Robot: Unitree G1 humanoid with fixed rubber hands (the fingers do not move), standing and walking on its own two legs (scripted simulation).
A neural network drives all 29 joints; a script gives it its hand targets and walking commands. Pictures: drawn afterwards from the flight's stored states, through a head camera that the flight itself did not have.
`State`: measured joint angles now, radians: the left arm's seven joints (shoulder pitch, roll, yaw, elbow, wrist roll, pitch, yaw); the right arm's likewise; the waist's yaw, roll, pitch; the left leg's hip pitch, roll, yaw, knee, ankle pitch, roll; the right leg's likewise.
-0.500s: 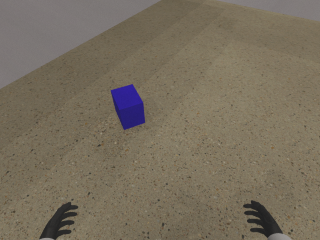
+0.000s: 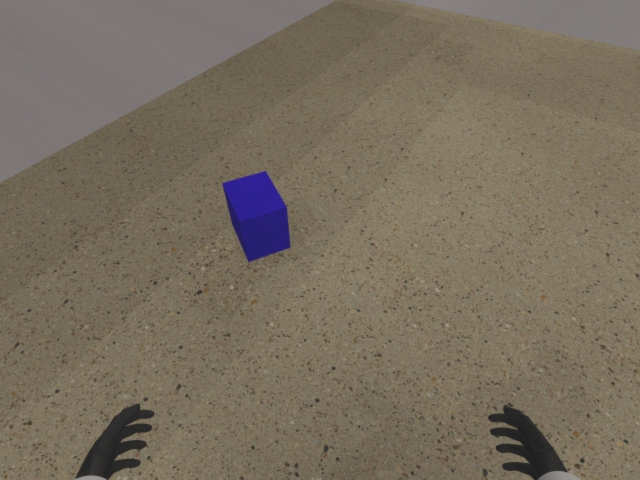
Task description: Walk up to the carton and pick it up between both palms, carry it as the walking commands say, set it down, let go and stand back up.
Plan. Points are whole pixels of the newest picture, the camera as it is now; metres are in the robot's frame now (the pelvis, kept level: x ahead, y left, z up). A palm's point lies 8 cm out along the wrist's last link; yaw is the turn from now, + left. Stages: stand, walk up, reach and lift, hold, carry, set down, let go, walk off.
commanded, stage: walk up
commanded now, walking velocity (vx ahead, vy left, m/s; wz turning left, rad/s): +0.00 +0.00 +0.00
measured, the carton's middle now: (257, 216) +1.16 +0.24 -0.64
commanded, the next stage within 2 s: none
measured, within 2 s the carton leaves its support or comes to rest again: neither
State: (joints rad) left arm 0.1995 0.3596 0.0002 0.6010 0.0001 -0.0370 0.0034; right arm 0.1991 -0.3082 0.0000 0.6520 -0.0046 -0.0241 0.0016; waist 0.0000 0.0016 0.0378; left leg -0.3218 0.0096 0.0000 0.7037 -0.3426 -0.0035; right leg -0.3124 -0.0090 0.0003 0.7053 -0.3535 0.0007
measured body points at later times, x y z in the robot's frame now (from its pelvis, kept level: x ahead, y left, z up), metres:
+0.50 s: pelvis +0.05 +0.08 -0.01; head +0.05 +0.08 +0.44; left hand +0.14 +0.42 -0.08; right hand +0.21 -0.22 -0.08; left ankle +0.13 +0.20 -0.72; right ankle +0.02 -0.11 -0.70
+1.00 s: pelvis +0.20 +0.06 +0.00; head +0.20 +0.06 +0.45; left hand +0.28 +0.41 -0.05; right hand +0.31 -0.23 -0.09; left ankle +0.14 +0.19 -0.69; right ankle +0.30 -0.04 -0.72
